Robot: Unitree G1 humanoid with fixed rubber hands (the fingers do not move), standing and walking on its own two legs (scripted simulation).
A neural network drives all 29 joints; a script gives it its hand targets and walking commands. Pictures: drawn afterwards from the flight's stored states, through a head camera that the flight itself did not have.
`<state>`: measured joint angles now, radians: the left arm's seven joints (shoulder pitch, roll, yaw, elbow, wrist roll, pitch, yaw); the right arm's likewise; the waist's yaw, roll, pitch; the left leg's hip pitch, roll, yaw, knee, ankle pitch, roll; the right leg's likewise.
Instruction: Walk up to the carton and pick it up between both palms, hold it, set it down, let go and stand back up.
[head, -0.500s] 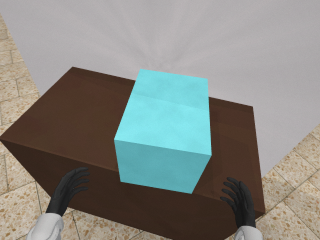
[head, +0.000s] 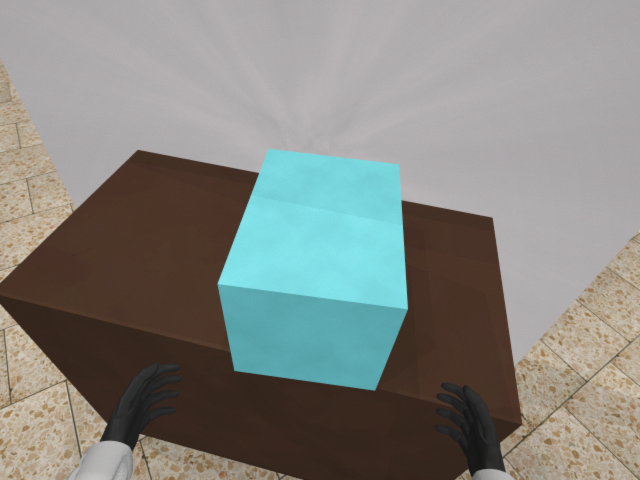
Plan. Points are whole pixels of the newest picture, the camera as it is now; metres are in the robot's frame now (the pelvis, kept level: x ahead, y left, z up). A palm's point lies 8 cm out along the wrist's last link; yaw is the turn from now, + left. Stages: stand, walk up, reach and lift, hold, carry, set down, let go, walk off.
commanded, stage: set down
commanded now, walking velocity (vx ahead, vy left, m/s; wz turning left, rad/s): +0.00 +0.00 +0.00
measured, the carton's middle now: (319, 264) +0.43 +0.03 -0.01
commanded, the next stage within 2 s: let go in 0.70 s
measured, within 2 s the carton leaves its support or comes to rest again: neither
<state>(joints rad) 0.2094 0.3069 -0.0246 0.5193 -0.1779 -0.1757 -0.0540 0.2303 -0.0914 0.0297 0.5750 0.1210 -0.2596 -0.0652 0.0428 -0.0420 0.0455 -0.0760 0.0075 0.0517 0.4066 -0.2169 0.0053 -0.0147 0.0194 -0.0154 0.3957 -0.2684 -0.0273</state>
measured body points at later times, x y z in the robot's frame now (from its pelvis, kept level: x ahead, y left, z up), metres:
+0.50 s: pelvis +0.01 -0.02 +0.00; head +0.00 -0.01 +0.45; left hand +0.17 +0.21 -0.09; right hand +0.17 -0.23 -0.09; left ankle +0.01 +0.11 -0.74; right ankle -0.02 -0.10 -0.74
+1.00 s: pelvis +0.01 -0.03 +0.00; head +0.01 -0.02 +0.45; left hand +0.18 +0.20 -0.09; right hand +0.17 -0.25 -0.09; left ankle +0.01 +0.11 -0.74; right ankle -0.02 -0.10 -0.74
